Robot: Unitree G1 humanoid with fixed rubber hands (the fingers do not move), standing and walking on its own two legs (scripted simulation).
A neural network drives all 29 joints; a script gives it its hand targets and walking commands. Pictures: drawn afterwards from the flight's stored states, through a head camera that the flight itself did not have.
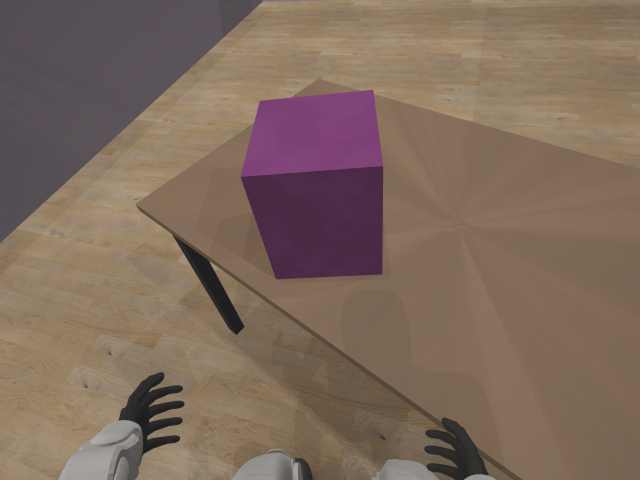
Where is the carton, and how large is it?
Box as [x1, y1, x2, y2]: [241, 90, 382, 278]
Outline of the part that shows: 372,90 263,100 259,102 241,173 241,179 276,278 381,273 382,161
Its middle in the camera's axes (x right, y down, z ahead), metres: +0.00 -0.09 +0.70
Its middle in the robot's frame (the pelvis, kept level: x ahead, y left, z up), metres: +0.58 -0.01 +0.01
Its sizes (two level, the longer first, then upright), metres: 0.210 0.200 0.250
